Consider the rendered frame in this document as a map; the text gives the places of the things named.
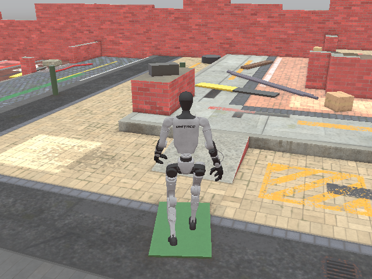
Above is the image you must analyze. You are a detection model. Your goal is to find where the robot right forearm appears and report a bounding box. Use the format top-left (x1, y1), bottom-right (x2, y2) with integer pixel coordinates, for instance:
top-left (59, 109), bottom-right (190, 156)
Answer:
top-left (209, 141), bottom-right (221, 168)

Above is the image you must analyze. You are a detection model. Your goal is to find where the robot right upper arm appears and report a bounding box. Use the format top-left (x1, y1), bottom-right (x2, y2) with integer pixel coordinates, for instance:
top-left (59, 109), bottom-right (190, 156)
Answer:
top-left (198, 117), bottom-right (214, 150)

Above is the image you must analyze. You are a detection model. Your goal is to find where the robot left forearm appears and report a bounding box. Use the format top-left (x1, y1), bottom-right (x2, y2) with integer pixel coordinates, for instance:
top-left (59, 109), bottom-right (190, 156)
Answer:
top-left (155, 139), bottom-right (164, 157)

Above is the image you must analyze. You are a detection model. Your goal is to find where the right robot shin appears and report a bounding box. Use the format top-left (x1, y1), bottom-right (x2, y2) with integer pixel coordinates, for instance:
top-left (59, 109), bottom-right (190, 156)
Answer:
top-left (191, 186), bottom-right (201, 223)

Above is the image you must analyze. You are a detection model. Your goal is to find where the right robot hand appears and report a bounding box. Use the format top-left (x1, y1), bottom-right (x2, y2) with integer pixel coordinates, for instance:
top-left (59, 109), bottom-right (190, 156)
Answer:
top-left (210, 166), bottom-right (223, 181)

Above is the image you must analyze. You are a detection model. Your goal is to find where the robot left upper arm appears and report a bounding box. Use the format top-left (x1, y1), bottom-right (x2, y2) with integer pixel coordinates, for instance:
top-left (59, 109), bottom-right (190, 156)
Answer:
top-left (158, 117), bottom-right (174, 148)

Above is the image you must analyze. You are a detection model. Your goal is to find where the robot left foot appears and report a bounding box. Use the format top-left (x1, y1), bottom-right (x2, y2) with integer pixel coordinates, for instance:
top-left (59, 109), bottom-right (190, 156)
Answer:
top-left (168, 235), bottom-right (177, 246)

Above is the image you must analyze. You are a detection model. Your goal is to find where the left robot hand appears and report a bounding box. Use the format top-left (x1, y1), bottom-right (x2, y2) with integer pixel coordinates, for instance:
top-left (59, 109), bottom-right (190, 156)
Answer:
top-left (154, 154), bottom-right (167, 164)

